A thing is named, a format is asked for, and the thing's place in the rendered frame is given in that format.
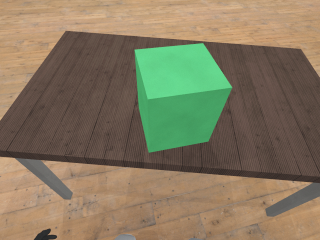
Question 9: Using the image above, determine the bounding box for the left robot hand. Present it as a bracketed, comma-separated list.
[34, 228, 57, 240]

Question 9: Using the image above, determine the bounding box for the table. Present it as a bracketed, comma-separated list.
[0, 31, 320, 217]

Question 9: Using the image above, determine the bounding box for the carton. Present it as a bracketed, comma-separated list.
[134, 43, 232, 153]

